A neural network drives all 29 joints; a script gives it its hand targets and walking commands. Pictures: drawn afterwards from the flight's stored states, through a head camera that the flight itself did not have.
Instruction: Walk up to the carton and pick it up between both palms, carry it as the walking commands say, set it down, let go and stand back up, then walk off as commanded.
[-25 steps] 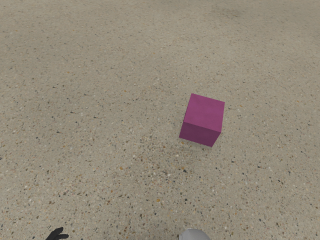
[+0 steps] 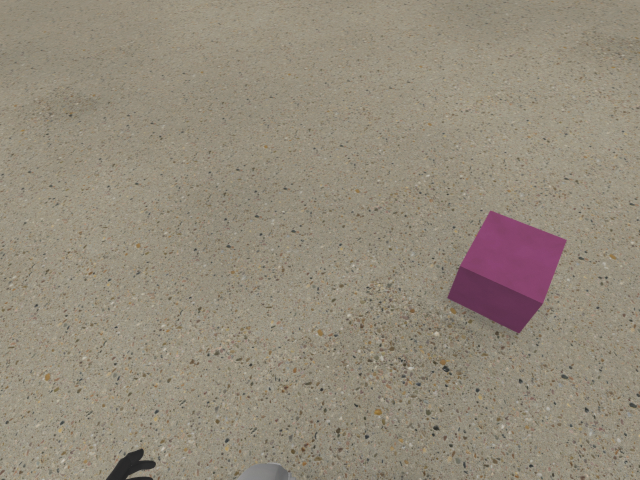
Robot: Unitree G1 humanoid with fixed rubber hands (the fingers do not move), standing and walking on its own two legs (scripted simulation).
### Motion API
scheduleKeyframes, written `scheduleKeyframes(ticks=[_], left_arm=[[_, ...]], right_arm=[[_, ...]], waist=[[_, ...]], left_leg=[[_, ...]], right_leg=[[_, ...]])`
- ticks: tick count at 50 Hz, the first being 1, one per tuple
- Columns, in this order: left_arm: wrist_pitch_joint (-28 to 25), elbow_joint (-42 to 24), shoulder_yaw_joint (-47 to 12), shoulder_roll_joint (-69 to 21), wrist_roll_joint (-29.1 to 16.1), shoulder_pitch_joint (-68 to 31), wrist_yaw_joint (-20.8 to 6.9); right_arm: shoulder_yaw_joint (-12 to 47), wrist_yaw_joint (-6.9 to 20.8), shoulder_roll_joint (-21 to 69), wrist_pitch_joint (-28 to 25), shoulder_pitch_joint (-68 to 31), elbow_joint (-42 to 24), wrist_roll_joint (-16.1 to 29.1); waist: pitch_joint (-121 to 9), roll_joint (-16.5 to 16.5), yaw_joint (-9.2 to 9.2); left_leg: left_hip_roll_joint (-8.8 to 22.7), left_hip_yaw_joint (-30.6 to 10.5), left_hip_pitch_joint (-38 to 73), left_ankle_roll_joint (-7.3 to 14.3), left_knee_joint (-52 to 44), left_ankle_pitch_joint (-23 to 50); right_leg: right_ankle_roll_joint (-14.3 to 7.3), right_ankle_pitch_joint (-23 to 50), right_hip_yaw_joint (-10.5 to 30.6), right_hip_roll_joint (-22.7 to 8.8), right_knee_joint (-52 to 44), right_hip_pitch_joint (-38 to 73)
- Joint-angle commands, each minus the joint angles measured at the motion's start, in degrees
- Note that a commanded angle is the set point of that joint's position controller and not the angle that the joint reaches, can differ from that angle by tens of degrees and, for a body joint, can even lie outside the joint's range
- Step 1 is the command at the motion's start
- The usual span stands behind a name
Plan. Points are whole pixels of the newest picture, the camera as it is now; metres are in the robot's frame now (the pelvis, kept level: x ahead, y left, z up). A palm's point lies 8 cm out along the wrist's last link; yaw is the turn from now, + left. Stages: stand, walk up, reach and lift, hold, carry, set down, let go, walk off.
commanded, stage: walk off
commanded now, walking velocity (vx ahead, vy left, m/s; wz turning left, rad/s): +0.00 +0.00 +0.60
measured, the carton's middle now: (504, 270) +0.83 -0.58 -0.68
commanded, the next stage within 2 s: stand in 1.72 s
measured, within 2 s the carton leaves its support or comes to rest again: neither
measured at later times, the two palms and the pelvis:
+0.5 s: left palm out of the picture +0.01 +0.35 -0.13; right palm (485, 462) +0.17 -0.19 -0.09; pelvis -0.02 +0.05 +0.00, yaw +17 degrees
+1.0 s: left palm out of the picture -0.06 +0.29 -0.09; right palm (446, 414) +0.23 -0.16 -0.13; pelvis -0.01 +0.01 +0.00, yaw +36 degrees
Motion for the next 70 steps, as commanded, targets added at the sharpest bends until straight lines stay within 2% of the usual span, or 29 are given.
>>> scheduleKeyframes(ticks=[1,7,10,11,12,13,14,15,17,18,27,32,34,35,36,37,38,39,41,43,51,54,56,57,58,59,60,63,70], left_arm=[[-0.9,-2.3,2.6,10.0,0.0,2.8,0.0],[-0.8,-1.8,4.2,12.5,0.5,4.7,-1.4],[-0.6,-2.2,4.6,12.8,-0.6,3.8,-2.0],[-0.5,-2.3,4.3,12.1,-1.2,3.7,-2.3],[-0.4,-3.3,3.6,10.2,-1.3,5.7,-2.6],[0.4,-7.7,2.6,5.2,-0.2,2.1,-2.4],[1.6,-6.2,3.1,7.9,0.3,-0.4,-1.9],[1.9,-7.0,2.6,6.0,-0.8,0.0,-1.9],[1.4,-5.9,3.2,8.0,-0.6,-0.1,-2.1],[1.4,-4.8,3.3,8.7,0.0,1.6,-2.3],[2.1,-7.1,2.9,6.1,-0.4,-2.2,-2.0],[1.2,-8.1,2.5,5.3,-1.3,-2.3,-1.3],[0.6,-7.4,2.5,5.0,-1.4,1.2,-0.7],[0.1,-6.7,2.7,5.6,-1.0,3.6,-0.1],[-0.5,-6.4,3.4,9.4,-0.2,5.8,0.6],[-0.3,-8.0,4.5,16.2,-0.6,2.9,0.4],[0.0,-8.1,4.4,14.4,-0.1,3.0,-0.2],[-0.2,-8.5,3.1,10.2,-0.2,0.8,-0.6],[-0.4,-9.8,2.2,7.4,-0.1,-4.9,-0.5],[-0.6,-9.8,2.1,7.0,0.2,-3.7,-0.1],[-1.1,-6.4,3.8,10.5,0.4,4.5,-1.2],[-0.8,-5.8,4.6,11.8,0.0,5.0,-1.9],[-0.4,-5.9,4.5,11.7,-1.1,3.9,-2.2],[-0.2,-5.9,3.8,10.2,-1.4,5.6,-2.5],[0.1,-9.9,2.8,4.4,-1.0,5.0,-3.1],[1.4,-10.9,2.9,6.4,0.1,-1.5,-2.1],[2.0,-10.7,3.0,6.8,-0.6,-1.9,-2.0],[1.7,-8.2,3.3,7.7,-0.3,1.8,-2.3],[2.3,-8.9,2.8,5.9,-0.4,-0.3,-2.2]], right_arm=[[-0.2,0.6,-2.7,-0.2,-3.2,-4.7,0.4],[1.0,0.8,-1.3,0.0,-6.5,-8.0,1.1],[0.6,0.5,-1.4,-0.4,-3.9,-7.7,0.6],[0.2,0.1,-2.6,-1.0,-0.6,-6.5,-0.3],[-1.0,-0.6,-7.7,-1.9,3.5,-5.8,-1.4],[-2.8,-0.9,-16.4,-2.4,5.0,-6.4,0.8],[-2.3,-0.7,-12.3,-2.7,9.0,-5.2,1.2],[-1.7,-1.3,-11.5,-2.7,6.3,-5.9,1.0],[-0.4,-2.3,-7.3,-2.3,-2.2,-7.6,0.7],[0.0,-2.5,-6.6,-2.2,-3.2,-8.0,0.6],[-0.8,-1.8,-8.8,-2.6,2.3,-7.5,0.0],[-1.2,-1.3,-8.8,-2.1,0.7,-8.2,-0.2],[-1.1,-1.2,-8.2,-2.0,-1.0,-8.5,0.3],[-0.8,-1.4,-7.3,-2.2,-1.2,-8.6,0.9],[-0.1,-1.6,-4.5,-2.5,0.4,-8.9,1.3],[0.9,-1.9,0.2,-2.6,2.4,-10.2,1.9],[-0.5,-2.2,-5.7,-2.0,0.3,-9.6,-0.3],[-1.0,-1.7,-6.1,-1.6,0.6,-9.3,-0.6],[-1.2,-0.4,-4.7,-1.0,3.9,-7.6,-0.1],[-0.9,0.4,-3.7,-0.8,4.2,-7.2,0.2],[0.8,0.9,-0.6,-0.3,-4.6,-11.5,0.8],[0.9,0.8,-0.5,-0.5,-4.3,-12.0,1.0],[0.5,0.4,-1.0,-1.3,-0.6,-10.9,0.0],[-0.3,-0.3,-4.1,-2.0,3.0,-9.4,-1.3],[-1.8,-0.9,-12.7,-2.9,4.8,-10.6,-0.4],[-2.7,-1.1,-14.1,-3.0,10.1,-9.4,1.0],[-1.7,-1.6,-10.8,-3.0,8.1,-9.0,0.8],[0.1,-2.8,-6.4,-2.6,-1.8,-11.0,0.7],[-0.3,-2.1,-7.7,-3.1,2.2,-10.3,0.2]], waist=[[-3.0,-13.3,2.99],[-5.1,-16.8,4.23],[-5.8,-15.3,1.90],[-7.1,-10.6,-0.43],[-9.9,1.0,-2.17],[-9.2,15.5,-3.00],[-10.1,3.8,-4.93],[-10.6,8.7,-3.80],[-4.1,8.0,-0.68],[-4.9,7.4,0.14],[-4.5,6.5,-1.53],[-6.0,7.4,-0.98],[-7.0,6.4,1.30],[-7.5,5.0,2.55],[-8.6,-1.6,2.63],[-8.3,-18.0,1.07],[-7.0,-13.4,2.93],[-4.6,-9.8,0.83],[-2.8,-11.7,-1.82],[-3.2,-13.9,-0.46],[-5.6,-15.7,4.05],[-6.7,-16.9,3.69],[-6.9,-13.1,0.42],[-8.9,-5.1,-1.46],[-10.2,15.6,-1.58],[-11.4,9.6,-6.22],[-9.0,6.5,-4.38],[-4.7,7.9,0.17],[-5.2,6.4,-0.95]], left_leg=[[1.9,2.4,-5.3,-1.9,-3.2,-1.2],[1.7,8.2,5.4,0.2,-18.6,-3.9],[1.0,9.3,12.6,2.3,-31.3,2.3],[1.5,7.8,19.9,3.0,-39.7,11.2],[11.0,-4.9,31.8,5.0,-44.9,21.3],[27.1,-23.1,32.0,14.0,-42.7,46.1],[25.1,-16.6,32.6,16.6,-37.5,57.8],[23.4,-14.6,29.3,17.8,-38.3,50.1],[15.1,-9.8,22.7,13.5,-41.6,35.3],[13.7,-8.8,21.7,13.3,-41.5,37.5],[12.6,-16.3,20.9,15.4,-42.1,23.7],[11.7,-20.4,16.8,14.5,-39.2,29.5],[10.5,-21.6,15.2,12.1,-36.7,31.5],[8.8,-20.9,12.0,9.6,-34.5,27.6],[5.2,-17.4,4.9,6.5,-28.7,17.2],[-4.9,-5.0,-5.7,3.3,-17.7,-5.9],[-0.8,-3.3,-2.9,2.6,-5.5,-11.4],[-0.3,-4.4,-1.5,2.5,-0.7,-9.1],[0.7,-2.2,-1.6,1.4,4.9,-2.6],[0.9,0.2,-2.5,-0.6,5.0,-1.0],[2.3,7.0,3.3,-0.8,-14.6,-4.8],[1.4,9.2,7.8,0.7,-22.1,-3.3],[1.1,9.0,16.6,2.4,-36.0,7.4],[4.3,3.4,26.4,3.4,-42.4,13.7],[24.3,-20.3,35.4,9.8,-42.6,38.6],[26.9,-20.3,30.3,17.2,-39.8,47.4],[23.6,-16.0,28.3,17.3,-39.6,44.0],[14.1,-9.0,21.4,13.2,-41.4,36.3],[12.5,-13.9,20.3,14.7,-42.1,25.1]], right_leg=[[-6.5,29.9,6.2,-13.4,-4.0,9.2],[-6.3,35.4,1.6,-15.2,1.0,7.8],[-3.7,32.2,0.2,-16.4,6.1,5.2],[-0.8,27.1,-1.8,-15.9,11.9,0.7],[3.3,10.7,-4.5,-12.2,24.4,-11.7],[6.5,-23.8,-3.9,-3.2,32.9,-25.3],[6.3,-22.8,3.6,-5.1,40.7,-24.3],[6.2,-20.0,4.7,-4.4,42.2,-24.6],[6.0,-10.4,6.0,-5.0,38.9,-23.5],[6.1,-8.2,5.2,-4.2,40.0,-21.3],[6.4,-8.9,5.8,0.0,26.6,-20.1],[5.2,-9.3,5.5,3.1,16.2,-10.5],[4.6,-4.9,5.4,4.1,5.4,-3.7],[4.4,0.4,5.4,2.9,-3.4,2.4],[2.7,-0.5,12.8,-6.5,-8.5,10.2],[-2.4,4.4,27.0,-22.7,-11.5,12.4],[-7.6,9.3,26.2,-25.2,-9.9,3.3],[-7.6,10.5,22.0,-21.5,-9.6,-1.2],[-4.6,11.4,11.7,-14.2,-8.6,-2.5],[-5.0,16.6,6.9,-12.0,-7.1,-0.2],[-7.1,30.7,1.2,-15.5,-0.6,5.9],[-5.9,30.6,0.6,-16.9,2.0,5.3],[-2.0,25.0,-2.0,-17.0,7.6,-0.1],[1.8,16.5,-4.5,-15.0,15.9,-7.9],[6.8,-21.7,-7.6,-5.7,31.1,-25.7],[6.9,-24.0,1.8,-4.6,37.9,-26.1],[6.9,-20.4,3.8,-5.1,40.4,-26.5],[6.5,-8.7,4.6,-4.2,38.8,-23.1],[6.7,-7.9,5.1,-0.8,30.1,-21.8]])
